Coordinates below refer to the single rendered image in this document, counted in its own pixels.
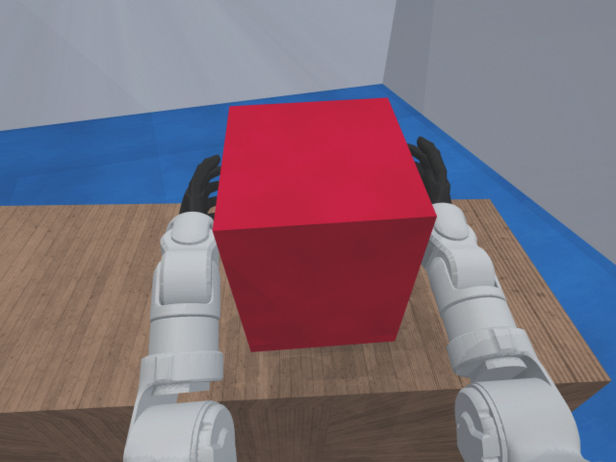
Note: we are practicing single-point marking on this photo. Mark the right robot upper arm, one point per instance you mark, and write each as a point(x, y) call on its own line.
point(514, 420)

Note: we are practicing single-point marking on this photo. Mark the left robot upper arm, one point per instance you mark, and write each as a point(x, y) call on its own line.
point(199, 431)

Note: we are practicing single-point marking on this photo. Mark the left robot hand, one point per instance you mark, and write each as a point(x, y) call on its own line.
point(196, 196)

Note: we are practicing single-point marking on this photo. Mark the pedestal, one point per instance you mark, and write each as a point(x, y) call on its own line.
point(75, 298)

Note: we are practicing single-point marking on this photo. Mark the right robot hand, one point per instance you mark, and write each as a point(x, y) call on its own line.
point(432, 170)

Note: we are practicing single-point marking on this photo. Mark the robot right forearm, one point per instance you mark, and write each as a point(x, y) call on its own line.
point(484, 341)

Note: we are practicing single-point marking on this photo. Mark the carton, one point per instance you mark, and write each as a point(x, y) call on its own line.
point(322, 221)

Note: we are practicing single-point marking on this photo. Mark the robot left forearm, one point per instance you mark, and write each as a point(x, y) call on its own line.
point(183, 351)

